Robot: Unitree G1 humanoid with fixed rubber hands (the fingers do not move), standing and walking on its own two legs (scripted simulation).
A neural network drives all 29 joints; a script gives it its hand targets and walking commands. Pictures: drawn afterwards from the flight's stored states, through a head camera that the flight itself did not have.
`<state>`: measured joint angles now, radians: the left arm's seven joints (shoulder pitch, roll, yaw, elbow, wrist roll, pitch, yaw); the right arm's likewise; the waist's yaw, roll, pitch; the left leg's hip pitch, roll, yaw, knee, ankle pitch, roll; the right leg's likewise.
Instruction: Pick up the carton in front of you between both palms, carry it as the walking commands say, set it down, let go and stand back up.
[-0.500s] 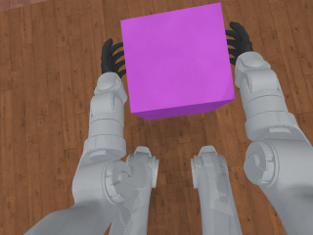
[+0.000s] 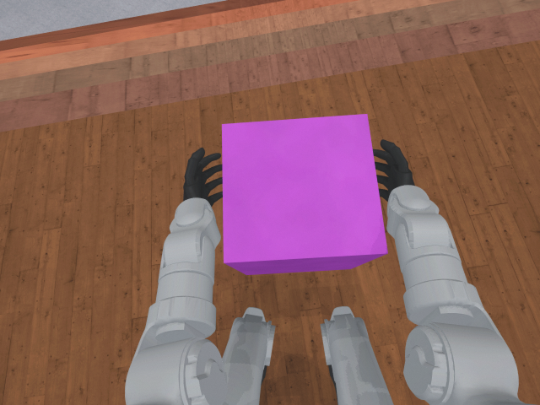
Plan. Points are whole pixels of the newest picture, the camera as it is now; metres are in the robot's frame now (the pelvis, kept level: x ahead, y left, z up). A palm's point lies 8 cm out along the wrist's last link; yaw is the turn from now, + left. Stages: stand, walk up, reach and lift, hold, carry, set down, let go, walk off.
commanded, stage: reach and lift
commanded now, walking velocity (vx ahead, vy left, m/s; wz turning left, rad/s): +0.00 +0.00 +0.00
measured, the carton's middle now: (296, 208) +0.44 +0.00 -0.12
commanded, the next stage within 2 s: hold in 1.84 s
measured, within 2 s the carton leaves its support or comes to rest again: neither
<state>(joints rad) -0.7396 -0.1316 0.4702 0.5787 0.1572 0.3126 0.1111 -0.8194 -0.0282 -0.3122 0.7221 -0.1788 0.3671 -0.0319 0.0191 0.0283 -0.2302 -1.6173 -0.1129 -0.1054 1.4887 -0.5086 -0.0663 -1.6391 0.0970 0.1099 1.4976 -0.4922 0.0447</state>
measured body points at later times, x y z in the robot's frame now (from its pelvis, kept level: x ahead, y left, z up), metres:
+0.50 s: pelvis +0.05 +0.00 +0.14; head +0.13 +0.00 +0.58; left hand +0.40 +0.15 +0.11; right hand +0.40 -0.15 +0.10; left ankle +0.08 +0.14 -0.55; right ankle +0.08 -0.13 -0.55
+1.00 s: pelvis +0.06 +0.01 +0.19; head +0.02 +0.01 +0.64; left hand +0.37 +0.15 +0.21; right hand +0.36 -0.15 +0.20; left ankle +0.08 +0.14 -0.55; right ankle +0.08 -0.13 -0.55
